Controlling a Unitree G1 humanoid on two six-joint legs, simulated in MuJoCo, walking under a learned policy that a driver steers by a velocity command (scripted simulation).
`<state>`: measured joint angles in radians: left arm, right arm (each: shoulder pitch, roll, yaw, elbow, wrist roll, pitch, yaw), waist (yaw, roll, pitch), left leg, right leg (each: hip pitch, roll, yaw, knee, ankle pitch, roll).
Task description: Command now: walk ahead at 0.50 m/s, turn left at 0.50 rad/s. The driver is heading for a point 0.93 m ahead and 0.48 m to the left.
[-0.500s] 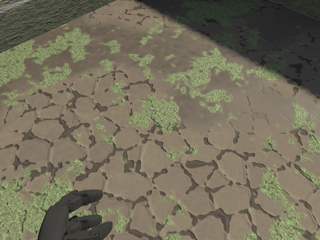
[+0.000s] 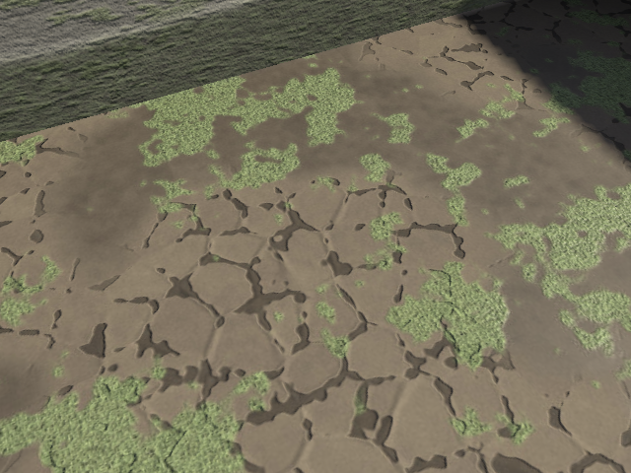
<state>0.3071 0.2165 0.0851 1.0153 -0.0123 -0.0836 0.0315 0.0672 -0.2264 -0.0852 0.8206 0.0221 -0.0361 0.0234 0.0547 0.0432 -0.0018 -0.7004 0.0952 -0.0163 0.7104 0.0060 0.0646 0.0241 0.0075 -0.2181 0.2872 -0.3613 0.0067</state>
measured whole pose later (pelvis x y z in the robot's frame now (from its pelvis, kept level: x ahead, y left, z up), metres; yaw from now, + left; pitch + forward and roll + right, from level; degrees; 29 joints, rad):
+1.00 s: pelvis +0.53 +0.12 +0.01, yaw +36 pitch +3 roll -2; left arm 0.31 0.27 0.08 0.90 -0.01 -0.08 0.01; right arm 0.08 -0.26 -0.08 0.62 0.03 -0.03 0.04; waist 0.10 0.05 0.03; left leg -0.68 0.09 -0.01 0.70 -0.01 0.03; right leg 0.04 0.00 -0.21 0.25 -0.33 0.00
